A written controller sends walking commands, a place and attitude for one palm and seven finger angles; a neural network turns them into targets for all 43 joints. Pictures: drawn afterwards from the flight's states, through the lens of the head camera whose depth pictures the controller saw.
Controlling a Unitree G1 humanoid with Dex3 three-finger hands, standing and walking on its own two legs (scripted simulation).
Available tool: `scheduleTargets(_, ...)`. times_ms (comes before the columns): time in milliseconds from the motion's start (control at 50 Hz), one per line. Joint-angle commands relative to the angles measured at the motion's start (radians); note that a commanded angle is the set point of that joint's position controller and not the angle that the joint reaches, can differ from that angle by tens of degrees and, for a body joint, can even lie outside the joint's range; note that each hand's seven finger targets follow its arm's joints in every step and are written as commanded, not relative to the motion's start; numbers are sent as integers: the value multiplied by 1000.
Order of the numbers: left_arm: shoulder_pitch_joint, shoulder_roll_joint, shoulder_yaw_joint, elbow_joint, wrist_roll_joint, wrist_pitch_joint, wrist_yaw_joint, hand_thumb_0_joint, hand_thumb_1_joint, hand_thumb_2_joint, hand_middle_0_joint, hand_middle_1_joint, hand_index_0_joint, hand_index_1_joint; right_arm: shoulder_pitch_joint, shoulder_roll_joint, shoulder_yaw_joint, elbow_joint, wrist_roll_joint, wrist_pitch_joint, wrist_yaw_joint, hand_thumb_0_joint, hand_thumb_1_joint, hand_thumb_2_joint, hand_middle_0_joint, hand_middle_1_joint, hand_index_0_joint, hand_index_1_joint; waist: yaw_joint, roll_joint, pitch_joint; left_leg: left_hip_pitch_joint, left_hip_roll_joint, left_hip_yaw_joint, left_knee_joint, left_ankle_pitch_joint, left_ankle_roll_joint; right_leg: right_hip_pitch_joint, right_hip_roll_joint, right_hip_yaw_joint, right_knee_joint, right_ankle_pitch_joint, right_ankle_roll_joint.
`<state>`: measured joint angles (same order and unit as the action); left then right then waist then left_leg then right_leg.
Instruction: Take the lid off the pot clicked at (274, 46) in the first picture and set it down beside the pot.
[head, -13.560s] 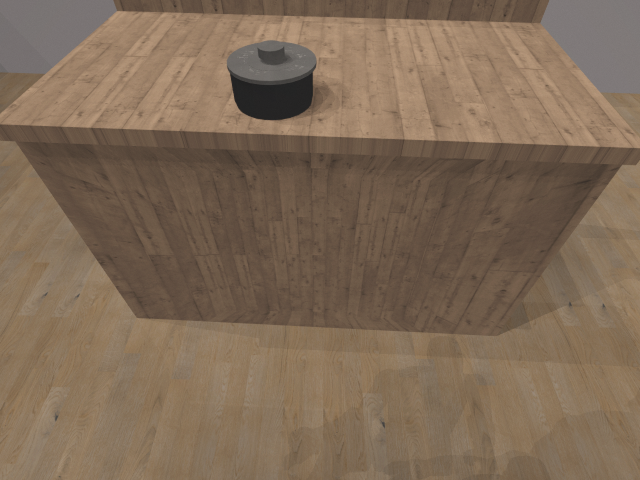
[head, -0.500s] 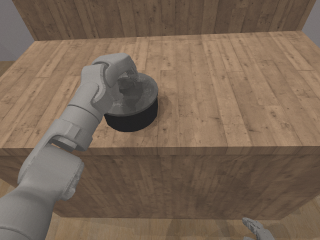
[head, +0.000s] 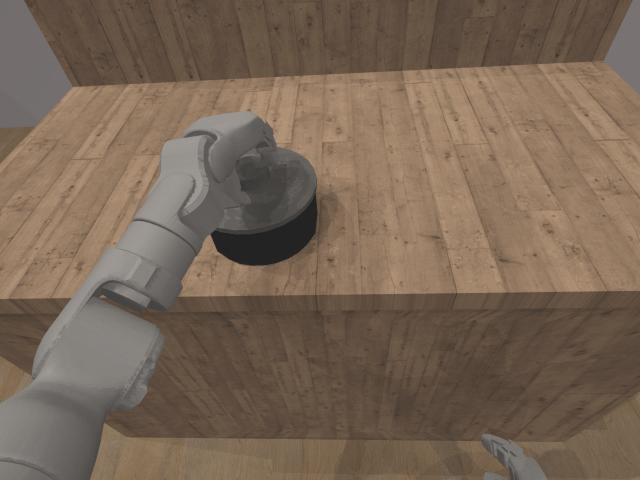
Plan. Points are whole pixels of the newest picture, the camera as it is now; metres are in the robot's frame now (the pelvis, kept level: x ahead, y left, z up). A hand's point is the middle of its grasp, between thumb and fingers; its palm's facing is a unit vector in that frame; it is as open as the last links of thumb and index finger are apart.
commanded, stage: close the fingers and squeeze the knob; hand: left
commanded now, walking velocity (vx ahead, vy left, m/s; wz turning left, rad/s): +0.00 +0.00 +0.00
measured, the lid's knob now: (249, 173) +0.48 +0.11 +0.15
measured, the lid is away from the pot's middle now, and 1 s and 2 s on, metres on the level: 0.00 0.00 0.02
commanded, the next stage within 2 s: lift the lid straight up in 1.12 s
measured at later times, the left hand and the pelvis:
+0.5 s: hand (241, 176) +0.44 +0.11 +0.17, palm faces -0.28 -0.10 -0.96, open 8.3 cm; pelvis +0.00 +0.00 +0.00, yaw +0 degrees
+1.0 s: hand (240, 178) +0.44 +0.11 +0.17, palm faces -0.29 -0.10 -0.95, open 8.3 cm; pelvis +0.00 -0.01 +0.00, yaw +0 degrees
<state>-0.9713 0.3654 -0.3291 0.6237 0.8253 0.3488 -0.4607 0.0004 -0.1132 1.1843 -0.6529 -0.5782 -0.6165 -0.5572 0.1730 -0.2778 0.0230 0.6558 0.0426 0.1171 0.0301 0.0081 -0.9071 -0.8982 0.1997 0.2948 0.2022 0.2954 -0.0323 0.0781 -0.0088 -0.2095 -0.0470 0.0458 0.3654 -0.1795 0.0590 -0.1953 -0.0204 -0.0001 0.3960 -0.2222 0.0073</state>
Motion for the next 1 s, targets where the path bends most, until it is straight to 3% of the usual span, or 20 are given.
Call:
scheduleTargets(0,-523,193,91,-180,27,4,37,0,-1,1109,-617,-784,-617,-784,-103,-117,-37,-138,6,-45,1,0,-900,-900,200,300,200,300,13,-122,-371,212,-22,-47,2,306,11,55,75,-24,-22,324,-49)
scheduleTargets(40,-509,248,139,-220,23,-3,37,0,23,1097,-621,-810,-621,-810,-102,-121,-40,-151,4,-46,3,0,-900,-900,200,300,200,300,23,-131,-408,213,-25,-45,7,317,16,90,72,-17,-19,347,-48)
scheduleTargets(80,-490,192,91,-184,19,5,33,0,47,1085,-627,-835,-627,-835,-115,-115,-34,-148,8,-43,6,0,-900,-900,200,300,200,300,17,-130,-358,192,-26,-44,4,310,13,67,73,-24,-20,339,-49)
scheduleTargets(140,-507,210,103,-244,15,1,35,0,84,1063,-638,-868,-638,-868,-117,-117,-37,-158,7,-43,8,0,-900,-900,200,300,200,300,19,-106,-391,212,-27,-43,6,308,14,79,72,-19,-21,341,-49)
scheduleTargets(200,-485,184,82,-186,16,14,34,0,121,1039,-651,-897,-651,-897,-125,-116,-33,-147,9,-38,6,0,-900,-900,200,300,200,300,16,-135,-337,184,-27,-38,-3,269,11,58,73,-23,-26,316,-47)
scheduleTargets(280,-492,173,73,-253,16,11,35,0,173,1001,-671,-930,-671,-930,-128,-113,-38,-156,10,-40,11,0,-900,-900,200,300,200,300,15,-91,-396,234,-21,-47,12,333,10,59,74,-23,-17,339,-51)
scheduleTargets(320,-441,202,105,-199,11,15,36,0,200,979,-683,-944,-683,-944,-116,-126,-41,-150,9,-32,9,0,-900,-900,200,300,200,300,14,-131,-361,197,-22,-40,10,301,11,65,74,-26,-25,337,-49)
scheduleTargets(360,-473,164,65,-191,16,17,34,0,228,956,-695,-956,-695,-956,-129,-116,-32,-149,12,-29,8,0,-900,-900,200,300,200,300,11,-127,-334,180,-27,-38,2,276,10,55,73,-27,-23,324,-49)
scheduleTargets(420,-493,193,89,-231,8,14,38,0,270,918,-715,-972,-715,-972,-128,-122,-36,-154,10,-30,5,0,-900,-900,200,300,200,300,13,-101,-383,207,-26,-41,11,293,13,68,71,-21,-23,333,-50)
scheduleTargets(480,-504,217,108,-195,20,20,34,0,314,876,-736,-985,-736,-985,-122,-119,-31,-142,9,-31,0,0,-900,-900,200,300,200,300,16,-153,-371,188,-28,-37,12,299,16,86,70,-18,-20,368,-45)
scheduleTargets(520,-498,199,96,-251,10,11,26,0,302,926,-707,-955,-701,-953,-127,-120,-37,-160,7,-33,4,0,-900,-900,200,300,200,300,17,-112,-419,214,-27,-40,24,349,18,99,67,-18,-11,403,-48)
scheduleTargets(540,-502,212,101,-243,19,12,23,0,301,942,-699,-947,-690,-943,-125,-114,-34,-159,6,-35,4,0,-900,-900,200,300,200,300,17,-125,-414,212,-28,-43,26,354,17,101,71,-16,-9,409,-46)
scheduleTargets(580,-479,176,73,-194,19,21,19,0,307,964,-689,-937,-677,-930,-124,-115,-31,-149,10,-31,6,0,-900,-900,200,300,200,300,11,-134,-365,195,-28,-43,25,346,14,76,73,-23,-10,399,-46)
scheduleTargets(640,-509,223,110,-272,21,10,17,0,329,983,-687,-931,-672,-921,-128,-115,-34,-163,7,-33,7,0,-900,-900,200,300,200,300,20,-117,-417,215,-31,-42,29,358,18,105,70,-16,-7,417,-46)
scheduleTargets(720,-473,186,89,-273,4,12,15,0,367,1002,-694,-932,-677,-918,-127,-119,-39,-161,9,-27,11,0,-900,-900,200,300,200,300,13,-112,-391,216,-26,-43,32,369,18,87,70,-24,-11,415,-47)
scheduleTargets(740,-476,238,128,-262,17,13,19,0,378,1005,-696,-932,-679,-918,-121,-117,-35,-159,8,-29,10,0,-900,-900,200,300,200,300,21,-137,-396,208,-27,-43,31,366,18,104,72,-17,-8,424,-46)
scheduleTargets(800,-499,197,87,-247,16,17,17,0,411,1016,-704,-936,-685,-919,-136,-114,-29,-153,11,-26,6,0,-900,-900,200,300,200,300,16,-116,-373,199,-28,-41,21,332,13,84,71,-22,-9,394,-45)
scheduleTargets(840,-508,249,128,-278,23,8,21,0,434,1024,-709,-939,-690,-920,-126,-117,-34,-158,10,-25,5,0,-900,-900,200,300,200,300,18,-122,-405,210,-25,-41,26,336,16,101,71,-18,-8,395,-46)
scheduleTargets(880,-481,187,82,-228,18,16,21,0,456,1031,-715,-942,-696,-921,-132,-109,-31,-155,11,-28,6,0,-900,-900,200,300,200,300,16,-112,-375,202,-26,-46,28,342,15,76,73,-23,-7,387,-48)
scheduleTargets(980,-519,187,82,-251,21,15,26,0,511,1048,-734,-952,-712,-929,-134,-112,-33,-152,11,-26,9,0,-900,-900,200,300,200,300,13,-112,-390,216,-22,-51,24,341,12,75,75,-26,-7,378,-50)
